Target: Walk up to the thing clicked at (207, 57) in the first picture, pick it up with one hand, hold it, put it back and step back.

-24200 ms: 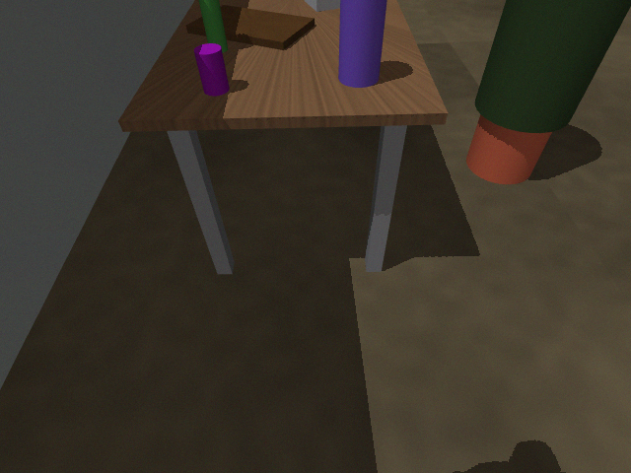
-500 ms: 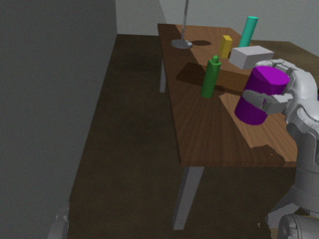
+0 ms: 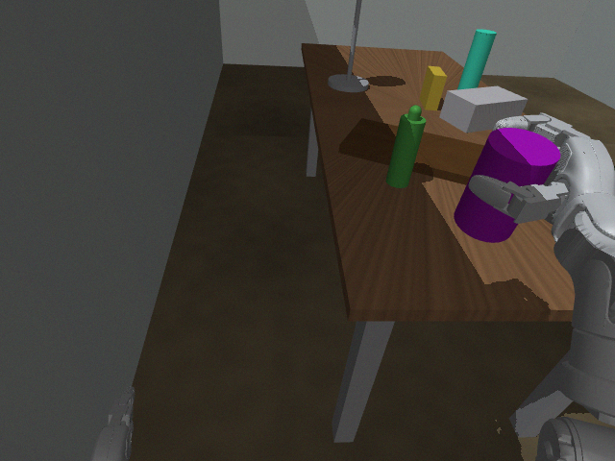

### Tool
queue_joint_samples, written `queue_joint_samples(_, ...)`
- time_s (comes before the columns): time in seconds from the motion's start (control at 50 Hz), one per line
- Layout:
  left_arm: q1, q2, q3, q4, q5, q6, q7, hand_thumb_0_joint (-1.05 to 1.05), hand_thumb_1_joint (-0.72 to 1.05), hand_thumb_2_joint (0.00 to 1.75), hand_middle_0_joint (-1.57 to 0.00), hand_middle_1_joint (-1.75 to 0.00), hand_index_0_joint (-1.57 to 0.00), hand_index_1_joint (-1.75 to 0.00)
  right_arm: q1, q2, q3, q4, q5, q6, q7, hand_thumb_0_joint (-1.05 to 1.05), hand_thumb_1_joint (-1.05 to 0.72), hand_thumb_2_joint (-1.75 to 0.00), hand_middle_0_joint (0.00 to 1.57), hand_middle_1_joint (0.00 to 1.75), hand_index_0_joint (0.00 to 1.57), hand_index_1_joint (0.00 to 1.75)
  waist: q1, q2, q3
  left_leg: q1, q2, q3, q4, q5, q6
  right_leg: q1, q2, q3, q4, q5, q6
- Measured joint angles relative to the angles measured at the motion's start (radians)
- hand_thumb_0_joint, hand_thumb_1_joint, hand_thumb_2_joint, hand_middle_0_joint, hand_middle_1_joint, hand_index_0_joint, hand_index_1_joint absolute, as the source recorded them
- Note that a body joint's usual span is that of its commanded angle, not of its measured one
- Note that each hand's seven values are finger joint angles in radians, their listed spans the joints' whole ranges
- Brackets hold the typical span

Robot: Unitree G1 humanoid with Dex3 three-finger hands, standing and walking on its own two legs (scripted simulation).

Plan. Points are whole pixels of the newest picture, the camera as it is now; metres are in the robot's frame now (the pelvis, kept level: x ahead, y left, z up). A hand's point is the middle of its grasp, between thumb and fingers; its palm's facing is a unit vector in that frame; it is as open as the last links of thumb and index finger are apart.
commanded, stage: crouch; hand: right
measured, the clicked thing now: (501, 187) +0.34 -0.18 +0.27
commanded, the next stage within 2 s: lower in 1.62 s
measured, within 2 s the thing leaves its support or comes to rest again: neither
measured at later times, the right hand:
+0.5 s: hand (489, 197) +0.41 -0.21 +0.21, palm faces +0.26 +0.96 +0.02, open 10.0 cm
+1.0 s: hand (482, 201) +0.47 -0.24 +0.17, palm faces +0.27 +0.96 +0.00, open 10.0 cm
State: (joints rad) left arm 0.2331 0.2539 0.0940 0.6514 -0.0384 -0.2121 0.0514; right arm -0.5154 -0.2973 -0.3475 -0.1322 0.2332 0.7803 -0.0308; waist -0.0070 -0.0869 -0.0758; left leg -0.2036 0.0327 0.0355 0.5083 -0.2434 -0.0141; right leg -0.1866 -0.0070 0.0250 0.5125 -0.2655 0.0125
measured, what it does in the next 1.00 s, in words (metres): stands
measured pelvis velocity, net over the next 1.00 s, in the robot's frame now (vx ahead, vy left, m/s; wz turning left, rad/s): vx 0.00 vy -0.01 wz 0.04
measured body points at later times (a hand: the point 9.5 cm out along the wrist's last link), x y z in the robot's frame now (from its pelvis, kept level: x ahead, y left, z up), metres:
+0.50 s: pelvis -0.02 +0.00 +0.00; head -0.03 +0.01 +0.45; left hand +0.13 +0.27 -0.07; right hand +0.39 -0.26 +0.21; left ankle +0.02 +0.13 -0.74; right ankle +0.01 -0.13 -0.74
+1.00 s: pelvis +0.00 -0.01 -0.01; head +0.03 -0.01 +0.44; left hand +0.13 +0.25 -0.08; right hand +0.45 -0.29 +0.17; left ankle +0.02 +0.13 -0.74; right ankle +0.01 -0.13 -0.74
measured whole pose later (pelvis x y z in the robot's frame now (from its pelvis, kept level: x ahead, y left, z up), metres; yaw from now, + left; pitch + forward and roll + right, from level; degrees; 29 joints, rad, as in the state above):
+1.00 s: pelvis +0.00 -0.01 -0.01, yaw +2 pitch +6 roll +1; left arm 0.27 0.22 0.03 0.57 0.00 -0.24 0.06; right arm -0.79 -0.49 -0.41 0.88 0.12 0.02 0.04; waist 0.07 -0.01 -0.05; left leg -0.42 0.01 0.00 0.55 -0.23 -0.02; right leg -0.40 -0.02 -0.01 0.59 -0.29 0.01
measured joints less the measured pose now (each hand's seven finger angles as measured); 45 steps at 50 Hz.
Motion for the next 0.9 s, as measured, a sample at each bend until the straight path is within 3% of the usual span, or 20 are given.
queue_joint_samples(0.16,0.007,-0.014,-0.029,-0.027,0.001,0.002,-0.007,-0.01,-0.53,0.04,-0.05,-0.05,-0.06,-0.04,-0.031,-0.008,0.000,0.085,-0.005,-0.003,0.007,-0.01,0.49,-1.12,0.75,1.13,0.78,1.14,0.007,0.007,-0.002,0.001,-0.001,0.001,0.000,0.001,0.001,0.002,-0.001,0.001,-0.004,0.003,0.001)
queue_joint_samples(0.26,0.014,-0.029,-0.028,-0.043,0.009,-0.015,-0.014,-0.01,-0.52,0.04,-0.05,-0.05,-0.06,-0.04,-0.047,-0.018,-0.014,0.212,-0.026,-0.054,0.002,-0.01,0.49,-1.12,0.75,1.12,0.78,1.14,0.019,0.013,0.007,-0.015,-0.001,0.000,0.005,0.005,0.001,-0.013,-0.001,0.000,0.002,0.007,0.001)
queue_joint_samples(0.42,0.032,-0.015,-0.013,-0.033,0.016,-0.054,-0.004,-0.01,-0.53,0.04,-0.05,-0.05,-0.06,-0.04,-0.126,-0.053,-0.026,0.467,-0.079,-0.243,-0.001,-0.01,0.49,-1.12,0.75,1.12,0.78,1.14,0.034,0.045,0.041,-0.068,-0.006,-0.012,0.024,0.016,0.002,-0.064,-0.006,-0.011,0.026,0.009,0.002)
queue_joint_samples(0.64,0.018,-0.015,-0.027,0.001,0.028,-0.071,0.014,-0.01,-0.54,0.05,-0.05,-0.05,-0.05,-0.05,-0.227,-0.117,-0.043,0.772,-0.108,-0.505,0.022,-0.01,0.49,-1.13,0.75,1.12,0.78,1.14,0.062,0.058,0.047,-0.151,-0.015,-0.033,0.034,0.029,-0.001,-0.145,-0.015,-0.031,0.053,0.005,-0.001)
queue_joint_samples(0.9,0.036,-0.040,-0.063,-0.062,0.035,-0.054,0.009,-0.01,-0.54,0.05,-0.05,-0.05,-0.05,-0.05,-0.273,-0.176,-0.068,0.993,-0.120,-0.711,0.051,-0.01,0.49,-1.13,0.74,1.13,0.78,1.15,0.078,0.070,0.026,-0.202,-0.017,-0.038,0.041,0.018,-0.006,-0.198,-0.017,-0.036,0.069,-0.013,-0.005)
